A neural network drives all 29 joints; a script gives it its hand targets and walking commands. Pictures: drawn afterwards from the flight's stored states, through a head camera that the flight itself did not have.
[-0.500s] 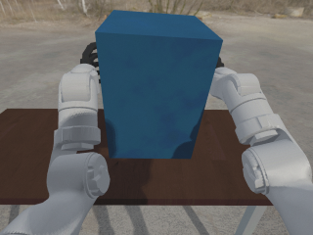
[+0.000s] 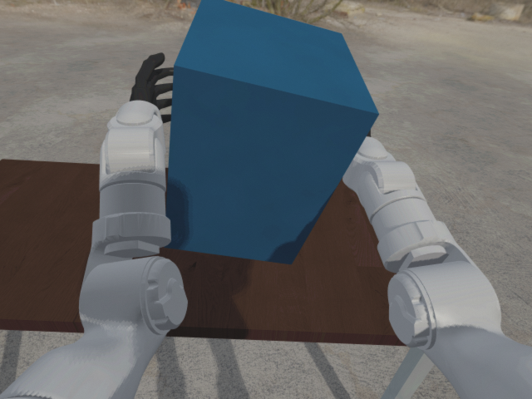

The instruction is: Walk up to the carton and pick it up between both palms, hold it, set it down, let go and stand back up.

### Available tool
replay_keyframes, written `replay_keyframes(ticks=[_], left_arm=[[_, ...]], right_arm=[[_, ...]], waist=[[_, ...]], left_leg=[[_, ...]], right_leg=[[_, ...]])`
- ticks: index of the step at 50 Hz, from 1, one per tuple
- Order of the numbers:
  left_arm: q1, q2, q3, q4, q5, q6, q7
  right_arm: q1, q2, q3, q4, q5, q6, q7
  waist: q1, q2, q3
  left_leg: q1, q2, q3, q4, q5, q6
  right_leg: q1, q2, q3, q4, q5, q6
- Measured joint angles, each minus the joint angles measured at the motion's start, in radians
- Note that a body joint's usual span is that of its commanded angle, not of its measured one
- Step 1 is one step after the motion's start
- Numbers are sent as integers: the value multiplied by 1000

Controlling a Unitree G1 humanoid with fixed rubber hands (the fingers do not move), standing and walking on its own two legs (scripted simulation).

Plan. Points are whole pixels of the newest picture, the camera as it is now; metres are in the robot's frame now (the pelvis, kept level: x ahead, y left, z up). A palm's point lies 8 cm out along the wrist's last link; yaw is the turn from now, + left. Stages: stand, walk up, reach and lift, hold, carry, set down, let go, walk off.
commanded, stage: set down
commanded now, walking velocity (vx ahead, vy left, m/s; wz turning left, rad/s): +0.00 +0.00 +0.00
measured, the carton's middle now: (251, 142) +0.41 +0.02 +0.26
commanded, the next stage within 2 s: none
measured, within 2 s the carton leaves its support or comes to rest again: neither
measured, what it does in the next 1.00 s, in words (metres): stands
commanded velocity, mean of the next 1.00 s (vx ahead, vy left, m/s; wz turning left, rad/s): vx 0.00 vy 0.00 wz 0.00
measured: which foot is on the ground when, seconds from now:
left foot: down 0.00-1.00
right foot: down 0.00-1.00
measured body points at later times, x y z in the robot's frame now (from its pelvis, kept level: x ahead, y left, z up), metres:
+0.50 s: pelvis +0.00 +0.00 +0.00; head -0.06 +0.04 +0.44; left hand +0.41 +0.15 +0.27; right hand +0.40 -0.14 +0.22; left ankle +0.03 +0.12 -0.75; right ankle +0.00 -0.10 -0.75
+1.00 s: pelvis +0.00 +0.00 +0.00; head -0.05 +0.03 +0.45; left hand +0.42 +0.15 +0.22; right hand +0.41 -0.15 +0.19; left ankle +0.03 +0.12 -0.75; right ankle +0.00 -0.10 -0.75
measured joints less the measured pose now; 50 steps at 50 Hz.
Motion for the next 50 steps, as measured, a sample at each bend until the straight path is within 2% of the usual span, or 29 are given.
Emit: replay_keyframes(ticks=[8,13,23,36,50], left_arm=[[101,-38,-62,-106,-29,-7,34],[113,-58,-65,-114,-33,-13,56],[72,-73,-15,-29,-7,-48,61],[96,-68,-28,35,-20,-111,66],[120,-86,-27,92,-39,-180,97]], right_arm=[[121,1,34,-84,18,-50,6],[132,-11,33,-93,19,-50,17],[86,-18,3,-7,-27,-67,42],[106,15,-76,43,-103,-124,59],[116,8,-106,81,-148,-160,80]], waist=[[-4,-17,39],[-1,-7,40],[23,10,37],[41,2,32],[59,6,23]], left_leg=[[4,1,-9,29,-20,-2],[-6,1,-2,36,-24,0],[1,1,18,12,-14,5],[-16,1,9,7,-7,-1],[-45,6,15,4,-4,-4]], right_leg=[[14,1,-8,15,-15,1],[-2,0,-1,26,-18,3],[-12,-2,19,27,-13,5],[-28,-1,10,25,-12,1],[-62,3,15,27,-9,-2]])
